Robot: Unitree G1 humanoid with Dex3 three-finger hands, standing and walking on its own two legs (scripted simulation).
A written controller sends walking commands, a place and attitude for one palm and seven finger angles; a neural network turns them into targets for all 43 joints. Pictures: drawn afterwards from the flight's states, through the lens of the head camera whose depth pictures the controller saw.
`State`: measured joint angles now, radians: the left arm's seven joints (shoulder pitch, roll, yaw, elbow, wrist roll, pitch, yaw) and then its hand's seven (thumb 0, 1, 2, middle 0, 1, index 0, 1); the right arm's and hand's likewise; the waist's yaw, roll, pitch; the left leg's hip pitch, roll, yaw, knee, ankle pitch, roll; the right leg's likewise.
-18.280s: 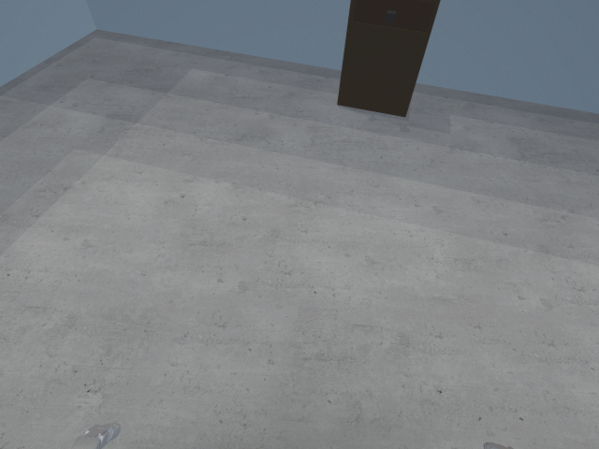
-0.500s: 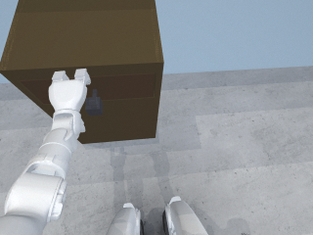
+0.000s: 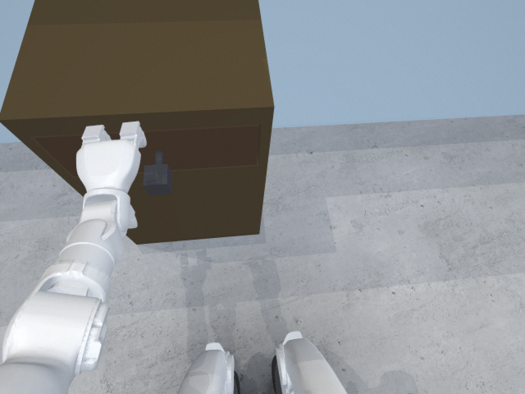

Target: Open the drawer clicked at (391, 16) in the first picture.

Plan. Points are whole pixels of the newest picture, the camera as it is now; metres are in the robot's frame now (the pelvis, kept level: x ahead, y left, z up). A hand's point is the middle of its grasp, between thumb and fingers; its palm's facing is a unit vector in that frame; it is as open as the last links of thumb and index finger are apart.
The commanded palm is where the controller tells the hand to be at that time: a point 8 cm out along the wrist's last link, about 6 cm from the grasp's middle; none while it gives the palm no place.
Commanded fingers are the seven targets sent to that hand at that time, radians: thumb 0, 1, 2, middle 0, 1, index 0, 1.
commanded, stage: move the hooked fingers above the handle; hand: left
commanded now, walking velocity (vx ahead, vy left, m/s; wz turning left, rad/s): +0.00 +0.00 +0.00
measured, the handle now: (158, 170) +0.51 +0.17 -0.11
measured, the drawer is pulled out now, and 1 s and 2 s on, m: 0.00 0.00 0.00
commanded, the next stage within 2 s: lower the fingers behind the handle in 0.48 s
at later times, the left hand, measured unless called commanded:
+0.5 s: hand (124, 181) +0.46 +0.21 -0.04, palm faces -0.06 -0.01 -1.00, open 13.8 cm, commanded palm +0.45 +0.19 +0.02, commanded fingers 0.00 -0.50 0.30 -0.30 -1.20 -0.30 -1.20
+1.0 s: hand (141, 183) +0.46 +0.19 -0.06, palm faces -0.09 -0.01 -1.00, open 13.8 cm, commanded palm +0.45 +0.18 -0.01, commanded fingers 0.00 -0.50 0.30 -0.30 -1.20 -0.30 -1.20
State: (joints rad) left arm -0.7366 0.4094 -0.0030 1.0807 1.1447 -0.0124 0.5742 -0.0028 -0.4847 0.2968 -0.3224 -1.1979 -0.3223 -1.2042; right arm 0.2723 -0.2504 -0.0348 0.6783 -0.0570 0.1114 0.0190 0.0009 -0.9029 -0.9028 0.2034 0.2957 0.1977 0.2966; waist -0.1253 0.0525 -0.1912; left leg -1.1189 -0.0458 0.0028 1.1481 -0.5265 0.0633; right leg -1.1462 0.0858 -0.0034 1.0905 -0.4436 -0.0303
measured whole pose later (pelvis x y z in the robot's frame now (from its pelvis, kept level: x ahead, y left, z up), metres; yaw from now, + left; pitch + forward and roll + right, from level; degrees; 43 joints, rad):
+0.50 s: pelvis +0.01 +0.00 +0.01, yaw +0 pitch +27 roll -2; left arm -0.70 0.37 -0.03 1.08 1.13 0.03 0.56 0.00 -0.48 0.30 -0.33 -1.20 -0.32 -1.20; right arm 0.29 -0.24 -0.03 0.68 -0.05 0.13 0.03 0.00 -0.90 -0.90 0.20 0.30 0.20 0.30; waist -0.11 0.06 -0.19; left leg -1.06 -0.05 0.01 1.11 -0.52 0.07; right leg -1.09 0.09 0.01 1.05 -0.44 -0.03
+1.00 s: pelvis +0.00 -0.01 -0.01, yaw +0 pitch +29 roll -1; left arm -0.77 0.36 -0.03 1.16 1.13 0.06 0.56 0.00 -0.48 0.30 -0.32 -1.22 -0.32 -1.22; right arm 0.27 -0.24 -0.01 0.68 -0.05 0.10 0.02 0.00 -0.90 -0.90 0.20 0.30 0.20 0.30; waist -0.14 0.05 -0.20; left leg -1.14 -0.04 0.01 1.17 -0.53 0.06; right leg -1.18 0.09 0.00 1.12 -0.45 -0.04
